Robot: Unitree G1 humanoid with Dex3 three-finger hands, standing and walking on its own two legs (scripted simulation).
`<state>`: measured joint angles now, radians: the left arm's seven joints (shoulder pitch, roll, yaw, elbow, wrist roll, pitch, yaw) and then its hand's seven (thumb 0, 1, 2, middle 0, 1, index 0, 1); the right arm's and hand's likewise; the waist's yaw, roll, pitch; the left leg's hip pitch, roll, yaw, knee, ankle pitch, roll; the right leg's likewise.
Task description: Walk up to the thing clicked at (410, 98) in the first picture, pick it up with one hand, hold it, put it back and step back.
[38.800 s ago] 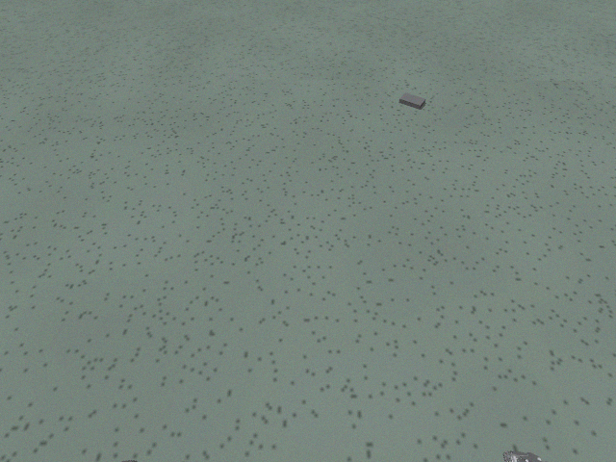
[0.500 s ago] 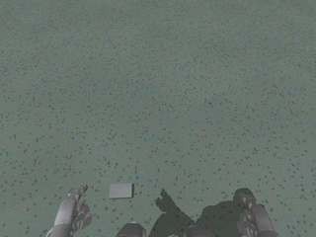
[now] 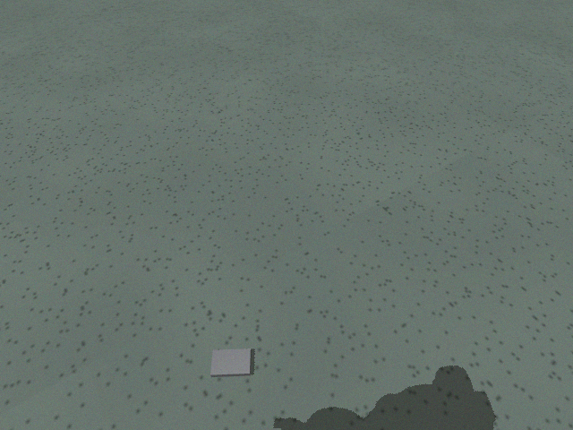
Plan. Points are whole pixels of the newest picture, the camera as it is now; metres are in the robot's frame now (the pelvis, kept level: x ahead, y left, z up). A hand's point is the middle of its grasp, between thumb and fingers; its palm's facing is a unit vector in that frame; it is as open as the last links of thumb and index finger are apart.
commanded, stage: stand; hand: left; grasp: from above
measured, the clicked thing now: (231, 362) +0.43 +0.21 -0.76
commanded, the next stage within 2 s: step back in 1.92 s
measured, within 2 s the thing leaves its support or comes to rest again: neither
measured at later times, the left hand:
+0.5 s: hand out of the picture +0.03 +0.23 -0.16, palm faces +0.02 -0.94 -0.33, open 7.4 cm
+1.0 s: hand out of the picture +0.08 +0.21 -0.15, palm faces +0.02 -0.95 -0.33, open 7.4 cm
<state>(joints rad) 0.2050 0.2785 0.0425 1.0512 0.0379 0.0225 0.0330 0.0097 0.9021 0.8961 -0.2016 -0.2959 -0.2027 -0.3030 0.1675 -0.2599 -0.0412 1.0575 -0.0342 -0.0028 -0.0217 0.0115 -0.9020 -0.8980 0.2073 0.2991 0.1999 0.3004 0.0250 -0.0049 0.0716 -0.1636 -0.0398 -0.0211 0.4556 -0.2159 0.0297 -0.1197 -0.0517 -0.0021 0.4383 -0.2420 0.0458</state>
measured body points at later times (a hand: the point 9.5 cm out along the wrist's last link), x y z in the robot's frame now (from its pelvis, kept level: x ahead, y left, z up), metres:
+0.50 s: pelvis -0.01 -0.02 +0.01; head -0.01 -0.02 +0.46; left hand +0.03 +0.27 -0.14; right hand +0.05 -0.30 -0.14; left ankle +0.02 +0.10 -0.74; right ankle +0.00 -0.15 -0.74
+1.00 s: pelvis +0.01 -0.03 +0.01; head +0.01 -0.03 +0.46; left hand +0.08 +0.26 -0.13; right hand +0.08 -0.31 -0.13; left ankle +0.02 +0.10 -0.74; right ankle +0.00 -0.15 -0.74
